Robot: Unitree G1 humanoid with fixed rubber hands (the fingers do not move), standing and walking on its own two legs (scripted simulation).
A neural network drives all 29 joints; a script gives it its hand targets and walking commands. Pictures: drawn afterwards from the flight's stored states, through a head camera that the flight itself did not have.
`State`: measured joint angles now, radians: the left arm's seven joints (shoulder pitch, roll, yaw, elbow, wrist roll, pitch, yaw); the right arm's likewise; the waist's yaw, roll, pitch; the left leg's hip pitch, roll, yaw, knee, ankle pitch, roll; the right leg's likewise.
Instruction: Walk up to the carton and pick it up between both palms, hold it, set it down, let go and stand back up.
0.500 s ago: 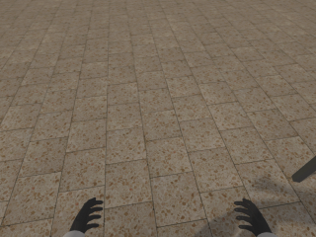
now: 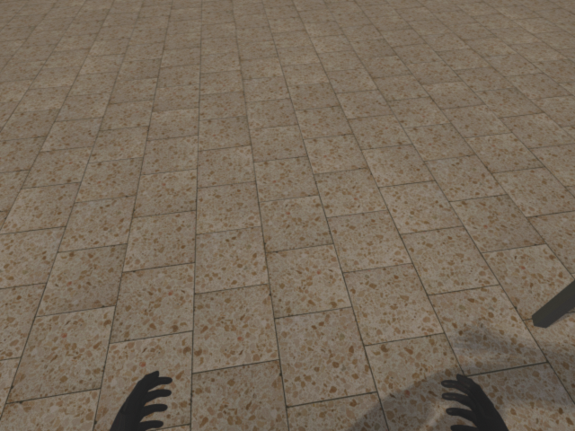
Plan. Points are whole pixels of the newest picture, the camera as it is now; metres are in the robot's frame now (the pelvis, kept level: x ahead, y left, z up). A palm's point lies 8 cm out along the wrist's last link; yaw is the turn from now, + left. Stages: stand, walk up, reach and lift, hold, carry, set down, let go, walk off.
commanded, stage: stand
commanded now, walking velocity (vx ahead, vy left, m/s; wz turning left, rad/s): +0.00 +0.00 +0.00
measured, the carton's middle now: out of the picture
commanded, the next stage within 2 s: walk up in 0.76 s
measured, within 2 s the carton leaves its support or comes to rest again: neither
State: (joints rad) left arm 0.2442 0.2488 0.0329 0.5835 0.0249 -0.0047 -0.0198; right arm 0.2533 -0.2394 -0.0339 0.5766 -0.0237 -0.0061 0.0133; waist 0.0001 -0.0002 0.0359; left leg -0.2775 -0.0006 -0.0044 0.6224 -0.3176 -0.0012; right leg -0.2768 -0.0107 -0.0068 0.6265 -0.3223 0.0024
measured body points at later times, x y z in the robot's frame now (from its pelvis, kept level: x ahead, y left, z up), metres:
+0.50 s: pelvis +0.00 +0.00 +0.00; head +0.01 +0.00 +0.45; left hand +0.14 +0.26 -0.09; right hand +0.14 -0.25 -0.09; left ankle +0.01 +0.12 -0.73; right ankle +0.01 -0.12 -0.73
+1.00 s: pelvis +0.00 +0.00 +0.00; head +0.00 +0.00 +0.45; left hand +0.14 +0.26 -0.09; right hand +0.14 -0.26 -0.09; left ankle +0.01 +0.12 -0.73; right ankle +0.01 -0.12 -0.73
